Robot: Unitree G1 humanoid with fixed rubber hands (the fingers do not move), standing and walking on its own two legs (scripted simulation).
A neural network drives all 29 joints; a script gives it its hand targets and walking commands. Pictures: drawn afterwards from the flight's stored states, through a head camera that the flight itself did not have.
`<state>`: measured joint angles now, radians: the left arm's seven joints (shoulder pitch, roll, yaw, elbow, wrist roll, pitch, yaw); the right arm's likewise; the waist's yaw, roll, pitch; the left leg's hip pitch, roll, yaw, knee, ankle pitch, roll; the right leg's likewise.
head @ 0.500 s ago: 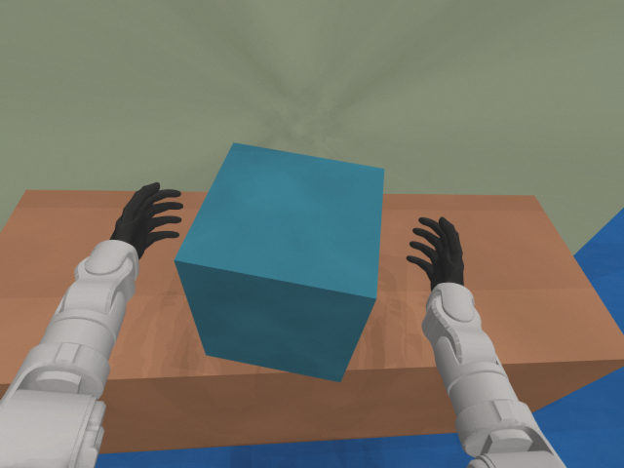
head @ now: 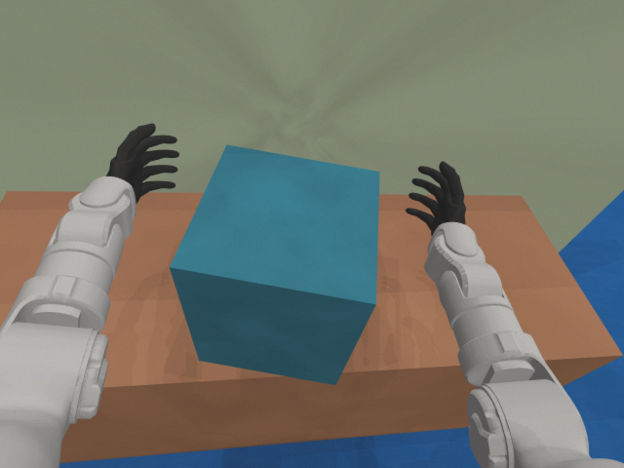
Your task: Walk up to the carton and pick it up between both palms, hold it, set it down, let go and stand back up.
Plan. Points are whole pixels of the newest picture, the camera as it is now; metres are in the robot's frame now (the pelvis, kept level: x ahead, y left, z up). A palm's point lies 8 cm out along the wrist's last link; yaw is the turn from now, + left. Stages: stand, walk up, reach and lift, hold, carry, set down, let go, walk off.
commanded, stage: reach and lift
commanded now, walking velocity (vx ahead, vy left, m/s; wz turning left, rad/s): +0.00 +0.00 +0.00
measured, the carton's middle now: (284, 271) +0.42 +0.01 -0.05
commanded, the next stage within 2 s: none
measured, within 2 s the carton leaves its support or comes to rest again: neither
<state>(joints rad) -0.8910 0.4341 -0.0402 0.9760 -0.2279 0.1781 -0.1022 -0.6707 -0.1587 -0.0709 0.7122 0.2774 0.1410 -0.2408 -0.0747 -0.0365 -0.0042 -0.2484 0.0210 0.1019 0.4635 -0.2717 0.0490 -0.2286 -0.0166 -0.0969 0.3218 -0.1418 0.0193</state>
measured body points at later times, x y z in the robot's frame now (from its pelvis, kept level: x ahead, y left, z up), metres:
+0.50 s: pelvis -0.01 +0.00 +0.00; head +0.04 +0.03 +0.44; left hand +0.46 +0.21 +0.09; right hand +0.40 -0.20 +0.07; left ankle -0.02 +0.07 -0.74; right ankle +0.01 -0.14 -0.74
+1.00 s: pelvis -0.03 -0.01 -0.03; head +0.07 +0.02 +0.40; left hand +0.46 +0.19 +0.02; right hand +0.40 -0.20 +0.01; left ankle -0.02 +0.07 -0.74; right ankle +0.01 -0.14 -0.74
